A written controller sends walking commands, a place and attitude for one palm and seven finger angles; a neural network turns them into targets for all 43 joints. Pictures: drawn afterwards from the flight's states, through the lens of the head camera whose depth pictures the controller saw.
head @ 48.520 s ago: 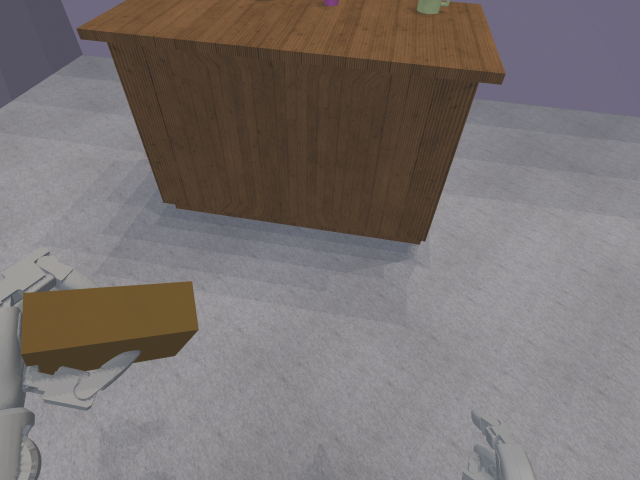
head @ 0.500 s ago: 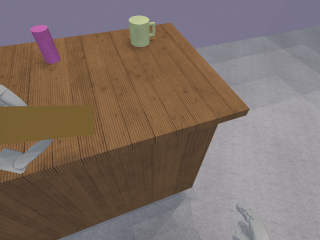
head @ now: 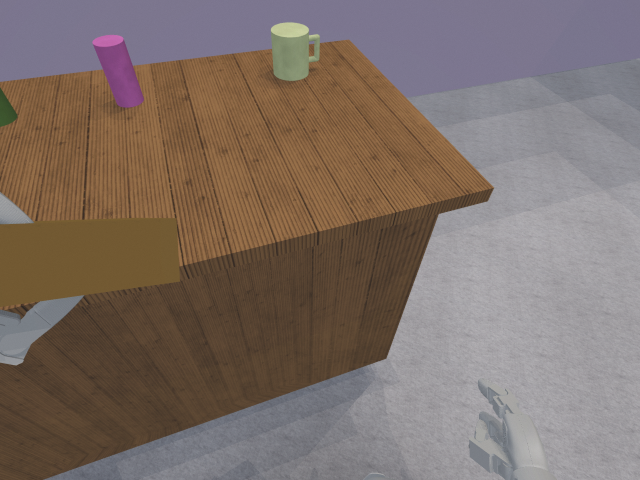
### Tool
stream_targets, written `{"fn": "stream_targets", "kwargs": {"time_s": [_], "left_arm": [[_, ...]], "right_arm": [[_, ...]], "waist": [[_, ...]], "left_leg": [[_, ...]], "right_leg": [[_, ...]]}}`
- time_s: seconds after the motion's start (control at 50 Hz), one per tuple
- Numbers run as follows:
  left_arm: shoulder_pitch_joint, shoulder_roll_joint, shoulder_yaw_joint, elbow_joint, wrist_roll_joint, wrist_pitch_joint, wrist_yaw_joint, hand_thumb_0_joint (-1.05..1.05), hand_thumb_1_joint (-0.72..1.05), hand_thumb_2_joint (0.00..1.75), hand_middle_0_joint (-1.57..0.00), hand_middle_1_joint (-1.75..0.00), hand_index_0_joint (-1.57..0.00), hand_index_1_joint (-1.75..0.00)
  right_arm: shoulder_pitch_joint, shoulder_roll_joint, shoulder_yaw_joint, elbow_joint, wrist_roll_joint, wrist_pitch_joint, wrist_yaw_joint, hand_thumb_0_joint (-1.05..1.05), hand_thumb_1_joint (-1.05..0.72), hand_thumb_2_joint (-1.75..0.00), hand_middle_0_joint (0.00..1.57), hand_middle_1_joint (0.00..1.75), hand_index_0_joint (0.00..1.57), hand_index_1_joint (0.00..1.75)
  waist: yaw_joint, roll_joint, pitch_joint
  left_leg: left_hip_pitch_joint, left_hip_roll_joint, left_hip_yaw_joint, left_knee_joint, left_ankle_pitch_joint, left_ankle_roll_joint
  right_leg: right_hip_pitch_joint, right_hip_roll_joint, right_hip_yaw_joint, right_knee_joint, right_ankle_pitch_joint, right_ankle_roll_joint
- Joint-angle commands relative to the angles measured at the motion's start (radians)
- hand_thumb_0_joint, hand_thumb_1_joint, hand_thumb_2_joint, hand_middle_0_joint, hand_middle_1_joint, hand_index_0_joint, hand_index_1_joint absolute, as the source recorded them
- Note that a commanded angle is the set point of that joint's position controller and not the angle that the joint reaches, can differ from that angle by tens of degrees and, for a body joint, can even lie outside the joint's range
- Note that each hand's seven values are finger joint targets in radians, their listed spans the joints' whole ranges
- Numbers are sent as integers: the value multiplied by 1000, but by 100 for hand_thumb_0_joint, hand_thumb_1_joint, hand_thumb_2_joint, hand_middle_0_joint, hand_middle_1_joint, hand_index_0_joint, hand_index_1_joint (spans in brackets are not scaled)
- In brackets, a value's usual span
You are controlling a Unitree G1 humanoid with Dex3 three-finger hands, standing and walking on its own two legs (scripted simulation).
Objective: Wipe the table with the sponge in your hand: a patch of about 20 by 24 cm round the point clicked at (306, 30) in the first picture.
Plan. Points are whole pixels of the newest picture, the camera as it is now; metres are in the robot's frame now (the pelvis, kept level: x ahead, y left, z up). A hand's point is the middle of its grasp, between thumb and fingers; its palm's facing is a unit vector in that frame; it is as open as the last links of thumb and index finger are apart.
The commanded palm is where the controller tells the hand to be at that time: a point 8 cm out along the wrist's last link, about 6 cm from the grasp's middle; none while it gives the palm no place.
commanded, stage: step back with the hand held close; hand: left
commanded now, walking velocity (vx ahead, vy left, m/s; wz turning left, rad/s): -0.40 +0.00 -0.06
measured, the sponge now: (99, 250) +0.24 +0.19 +0.24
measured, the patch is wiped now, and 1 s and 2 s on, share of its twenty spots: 1.00 1.00 1.00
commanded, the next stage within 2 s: stop stepping back and stand still in 0.48 s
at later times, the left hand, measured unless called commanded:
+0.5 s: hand out of the picture +0.08 +0.21 +0.27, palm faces +0.47 -0.79 -0.40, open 9.0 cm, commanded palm +0.02 +0.27 +0.29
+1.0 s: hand out of the picture -0.04 +0.16 +0.30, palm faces +0.48 -0.78 -0.39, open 9.0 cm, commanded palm -0.09 +0.21 +0.29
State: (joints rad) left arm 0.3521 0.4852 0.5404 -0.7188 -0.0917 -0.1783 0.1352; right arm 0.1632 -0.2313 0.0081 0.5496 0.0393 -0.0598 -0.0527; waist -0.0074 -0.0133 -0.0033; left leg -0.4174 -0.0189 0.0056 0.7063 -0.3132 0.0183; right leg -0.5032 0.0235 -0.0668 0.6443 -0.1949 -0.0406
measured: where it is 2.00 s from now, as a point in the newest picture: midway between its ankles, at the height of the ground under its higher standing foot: outside the picture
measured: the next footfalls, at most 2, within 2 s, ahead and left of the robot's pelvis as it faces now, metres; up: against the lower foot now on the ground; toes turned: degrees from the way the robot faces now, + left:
right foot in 0.14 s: +0.08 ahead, -0.10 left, +0.00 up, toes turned +1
left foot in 0.42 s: -0.12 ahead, +0.13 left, +0.00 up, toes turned +6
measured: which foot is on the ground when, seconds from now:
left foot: down 0.00-0.18, up 0.20-0.40, down 0.42-0.70, up 0.72-0.86, down 0.88-1.00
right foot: down 0.00-0.02, up 0.04-0.12, down 0.14-0.44, up 0.46-0.66, down 0.68-0.90, up 0.92-1.00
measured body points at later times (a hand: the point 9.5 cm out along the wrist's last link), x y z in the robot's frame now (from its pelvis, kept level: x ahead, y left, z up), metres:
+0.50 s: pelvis -0.13 -0.02 +0.00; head -0.09 +0.01 +0.45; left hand +0.05 +0.25 +0.29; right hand +0.03 -0.25 -0.08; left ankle -0.16 +0.13 -0.72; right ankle -0.01 -0.10 -0.69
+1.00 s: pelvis -0.25 -0.07 +0.01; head -0.27 -0.07 +0.46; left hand -0.07 +0.20 +0.32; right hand -0.11 -0.32 -0.07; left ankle -0.22 +0.08 -0.71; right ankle -0.23 -0.15 -0.67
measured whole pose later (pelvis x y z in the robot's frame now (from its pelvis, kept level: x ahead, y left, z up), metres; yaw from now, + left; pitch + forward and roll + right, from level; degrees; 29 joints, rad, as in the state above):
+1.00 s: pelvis -0.25 -0.07 +0.01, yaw -1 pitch +0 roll +0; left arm 0.29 0.50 0.50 -0.64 -0.07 -0.17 0.14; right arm 0.27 -0.23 -0.02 0.63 0.04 -0.08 -0.04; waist -0.02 0.01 -0.05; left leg -0.32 0.06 0.00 0.60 -0.30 0.01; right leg -0.48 0.06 -0.04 0.95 -0.45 0.00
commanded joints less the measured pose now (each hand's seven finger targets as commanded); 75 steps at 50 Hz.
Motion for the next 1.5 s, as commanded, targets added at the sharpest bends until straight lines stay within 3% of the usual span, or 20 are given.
{"fn": "stream_targets", "kwargs": {"time_s": [0.0,0.12,0.18,0.26,0.36,0.44,0.52,0.62,0.7,0.82,0.88,1.0,1.02,1.04,1.06,1.08,1.28,1.34,1.42,1.48], "left_arm": [[-249,150,80,-100,18,-26,36,0,10,130,-120,-160,-120,-160],[-311,109,-2,-45,34,-7,-4,0,10,130,-120,-160,-120,-160],[-295,146,-14,-125,21,-17,-10,0,10,130,-120,-160,-120,-160],[-88,208,87,-279,3,-24,-13,0,10,130,-120,-160,-120,-160],[-47,213,141,-294,-22,-40,16,0,10,130,-120,-160,-120,-160],[-258,206,137,-253,-28,-71,34,0,10,130,-120,-160,-120,-160],[-267,122,88,-66,-13,-36,19,0,10,130,-120,-160,-120,-160],[-218,68,-3,-27,9,-24,-21,0,10,130,-120,-160,-120,-160],[-105,189,72,-160,3,-60,-22,0,10,130,-120,-160,-120,-160],[62,185,122,-302,-9,-42,33,0,10,130,-120,-160,-120,-160],[-126,159,96,-193,-4,-29,50,0,10,130,-120,-160,-120,-160],[-205,116,2,226,17,17,12,0,10,130,-120,-160,-120,-160],[-208,90,-39,203,21,25,-7,0,10,130,-120,-160,-120,-160],[-211,109,-54,163,29,23,-25,0,10,130,-120,-160,-120,-160],[-220,97,-73,150,25,20,-36,0,10,130,-120,-160,-120,-160],[-291,129,-51,33,15,-10,-49,0,10,130,-120,-160,-120,-160],[-42,157,29,-200,19,-45,40,0,10,130,-120,-160,-120,-160],[-179,129,20,-71,15,-41,53,0,10,130,-120,-160,-120,-160],[-251,137,3,83,22,7,44,0,10,130,-120,-160,-120,-160],[-203,128,1,110,23,6,21,0,10,130,-120,-160,-120,-160]], "right_arm": [[-56,-135,-42,-145,-3,-70,-18,0,-90,-90,20,30,20,30],[-57,-130,-44,-148,1,-70,9,0,-90,-90,20,30,20,30],[-77,-92,-57,-129,16,-43,14,0,-90,-90,20,30,20,30],[-108,-43,-21,-158,4,-11,29,0,-90,-90,20,30,20,30],[-7,-78,-49,-100,-11,-44,9,0,-90,-90,20,30,20,30],[-7,-110,-79,-72,-13,-120,-6,0,-90,-90,20,30,20,30],[25,-134,-115,-23,7,-138,24,0,-90,-90,20,30,20,30],[-29,-122,-65,-107,17,-125,52,0,-90,-90,20,30,20,30],[-35,-83,-60,-126,21,-96,38,0,-90,-90,20,30,20,30],[-75,-72,-38,-126,-7,-36,8,0,-90,-90,20,30,20,30],[-76,-130,-40,-103,-5,-74,-14,0,-90,-90,20,30,20,30],[-32,-118,-38,-83,11,-72,-11,0,-90,-90,20,30,20,30],[-62,-111,-41,-108,7,-61,-16,0,-90,-90,20,30,20,30],[-62,-102,-54,-115,9,-48,-11,0,-90,-90,20,30,20,30],[-72,-126,-54,-115,8,-53,-3,0,-90,-90,20,30,20,30],[-105,-116,-42,-95,1,-55,9,0,-90,-90,20,30,20,30],[-25,-70,-41,-99,-19,-98,-22,0,-90,-90,20,30,20,30],[-27,-127,-58,-85,-14,-100,-23,0,-90,-90,20,30,20,30],[-42,-116,-43,-78,16,-78,-18,0,-90,-90,20,30,20,30],[-67,-106,-46,-91,6,-78,-2,0,-90,-90,20,30,20,30]], "waist": [[-9,265,-48],[15,89,-67],[6,-213,-148],[-2,37,-166],[-20,-61,-267],[-57,411,-133],[-34,169,-78],[-6,231,-67],[-4,-264,-205],[-35,28,-146],[-31,374,-15],[24,133,-5],[37,-18,18],[21,-309,15],[-8,-274,38],[-9,-107,-5],[-5,-12,-130],[-11,206,-103],[-15,182,-16],[-11,-102,27]], "left_leg": [[-285,281,-284,-428,-304,111],[-117,221,-188,-138,-42,65],[5,41,-33,465,-201,-32],[44,102,-34,363,-135,-29],[190,90,45,-170,-85,-10],[147,449,-197,-366,408,141],[297,359,-59,-218,711,96],[100,261,-23,-124,201,32],[-59,89,-37,408,-178,-16],[248,80,11,-165,-137,22],[-79,329,-353,-590,-596,160],[-127,189,-120,-269,-399,69],[-194,111,-32,-44,-367,40],[-242,20,61,359,-265,17],[-261,15,-45,536,-161,6],[-210,38,-69,589,-52,-9],[273,34,86,-245,-58,40],[288,212,-182,-373,-211,117],[96,215,-146,-372,-177,86],[-15,76,-17,-89,-42,24]], "right_leg": [[244,0,96,213,-182,58],[266,-50,127,-117,34,40],[73,-396,432,-387,103,-93],[45,-323,261,-271,184,-77],[171,-233,270,-192,149,-20],[-70,10,109,431,-297,80],[-126,26,149,390,-279,71],[261,-17,30,-136,39,79],[317,-344,362,-349,205,-53],[26,-167,205,-277,-397,-8],[99,71,-3,343,-303,59],[319,-2,12,-113,-221,32],[408,-32,63,-297,-159,17],[371,-220,370,-450,-214,-45],[245,-337,591,-536,-227,-37],[172,-342,574,-521,-237,-52],[157,-216,286,-375,-374,-34],[110,-49,170,-115,-252,21],[196,-9,56,-86,-144,53],[297,-142,306,-308,4,2]]}}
